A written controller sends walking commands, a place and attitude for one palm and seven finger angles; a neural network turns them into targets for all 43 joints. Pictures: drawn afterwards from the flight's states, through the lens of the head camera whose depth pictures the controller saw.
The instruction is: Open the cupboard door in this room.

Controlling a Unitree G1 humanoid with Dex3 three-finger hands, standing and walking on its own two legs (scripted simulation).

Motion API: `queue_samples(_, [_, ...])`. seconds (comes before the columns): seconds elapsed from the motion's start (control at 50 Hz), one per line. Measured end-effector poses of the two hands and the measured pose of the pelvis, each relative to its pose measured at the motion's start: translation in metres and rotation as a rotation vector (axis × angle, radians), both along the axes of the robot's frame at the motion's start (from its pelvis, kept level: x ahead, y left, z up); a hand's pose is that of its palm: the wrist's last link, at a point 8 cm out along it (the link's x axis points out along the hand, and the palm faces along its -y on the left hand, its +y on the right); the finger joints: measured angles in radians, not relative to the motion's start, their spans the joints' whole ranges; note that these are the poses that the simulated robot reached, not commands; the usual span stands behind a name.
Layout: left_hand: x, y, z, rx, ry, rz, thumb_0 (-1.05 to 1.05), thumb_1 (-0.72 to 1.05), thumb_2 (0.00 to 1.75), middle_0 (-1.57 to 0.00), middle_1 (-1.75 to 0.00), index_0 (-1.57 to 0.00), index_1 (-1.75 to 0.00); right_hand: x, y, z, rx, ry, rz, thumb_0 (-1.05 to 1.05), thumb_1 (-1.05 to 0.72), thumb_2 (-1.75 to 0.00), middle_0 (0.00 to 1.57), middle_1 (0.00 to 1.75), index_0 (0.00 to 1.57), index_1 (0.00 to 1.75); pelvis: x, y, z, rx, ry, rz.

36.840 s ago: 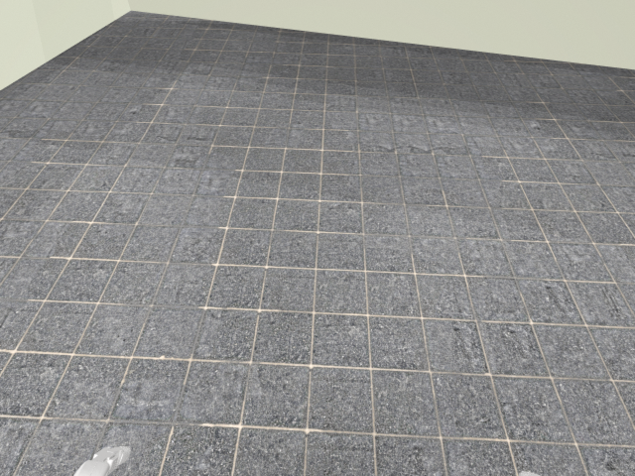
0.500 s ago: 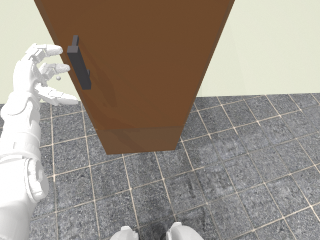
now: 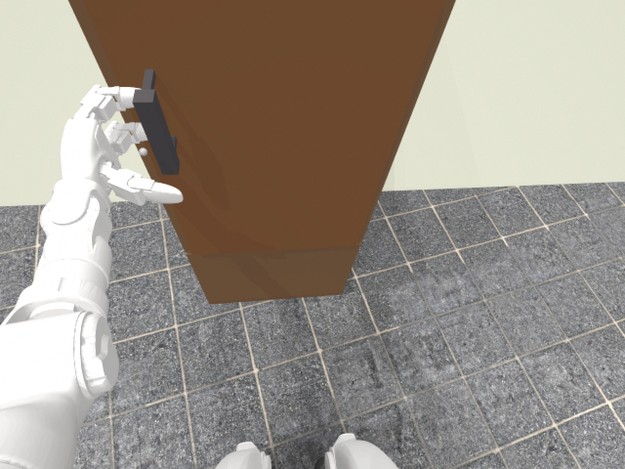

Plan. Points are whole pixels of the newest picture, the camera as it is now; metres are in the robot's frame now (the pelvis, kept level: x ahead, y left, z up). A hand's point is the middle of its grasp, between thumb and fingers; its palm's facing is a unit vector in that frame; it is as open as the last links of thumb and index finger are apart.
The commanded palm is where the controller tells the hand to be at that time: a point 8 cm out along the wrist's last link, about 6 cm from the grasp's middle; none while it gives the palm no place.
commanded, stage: slide the fingers in behind the handle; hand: left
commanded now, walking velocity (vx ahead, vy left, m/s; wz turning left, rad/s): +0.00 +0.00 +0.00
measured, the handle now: (160, 124) +0.54 +0.17 +0.09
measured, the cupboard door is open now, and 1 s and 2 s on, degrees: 0 0 0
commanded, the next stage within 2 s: close the thumb around the handle in 1.10 s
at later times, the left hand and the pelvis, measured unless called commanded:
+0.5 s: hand (173, 151) +0.50 +0.15 +0.08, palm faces +0.03 -1.00 -0.01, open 13.8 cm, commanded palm +0.47 +0.20 +0.09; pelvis +0.00 -0.01 +0.00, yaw +0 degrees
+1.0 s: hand (176, 150) +0.50 +0.14 +0.08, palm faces +0.02 -1.00 -0.01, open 13.7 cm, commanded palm +0.47 +0.19 +0.09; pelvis +0.00 -0.02 +0.00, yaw +0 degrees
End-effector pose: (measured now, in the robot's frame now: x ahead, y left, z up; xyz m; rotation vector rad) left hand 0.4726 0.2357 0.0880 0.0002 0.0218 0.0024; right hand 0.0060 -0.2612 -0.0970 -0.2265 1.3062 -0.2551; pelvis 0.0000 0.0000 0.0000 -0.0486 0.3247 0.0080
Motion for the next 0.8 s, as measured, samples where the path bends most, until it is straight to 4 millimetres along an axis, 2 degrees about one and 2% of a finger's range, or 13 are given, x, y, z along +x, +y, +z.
queue_samples(0.16, [-0.002,-0.006,0.002,0.02,-0.013,0.011,-0.01,-0.49,0.3,-0.3,-1.2,-0.31,-1.21,-0.002,0.002,-0.004,0.024,0.007,0.003,0.01,-0.9,-0.9,0.2,0.3,0.2,0.3,0.001,-0.001,-0.001,0.003,0.001,-0.001])
queue_samples(0.4, [0.002,-0.035,-0.002,0.008,0.002,0.005,-0.01,-0.5,0.3,-0.31,-1.2,-0.31,-1.2,-0.006,-0.002,-0.007,0.034,0.002,0.001,0.01,-0.9,-0.9,0.2,0.3,0.2,0.3,-0.002,-0.006,-0.001,0.011,-0.003,0.0])
queue_samples(0.64, [0.002,-0.035,-0.001,0.02,0.001,0.024,-0.01,-0.49,0.3,-0.32,-1.21,-0.33,-1.22,-0.013,-0.011,-0.005,0.028,0.014,-0.001,0.01,-0.9,-0.9,0.2,0.3,0.2,0.3,-0.004,-0.015,-0.002,0.015,0.001,0.002])
queue_samples(0.8, [0.002,-0.043,-0.003,0.002,0.007,0.019,-0.01,-0.49,0.3,-0.31,-1.2,-0.32,-1.22,-0.01,-0.016,-0.005,0.024,0.01,0.003,0.01,-0.9,-0.9,0.2,0.3,0.2,0.3,-0.002,-0.017,-0.001,0.016,0.003,0.003])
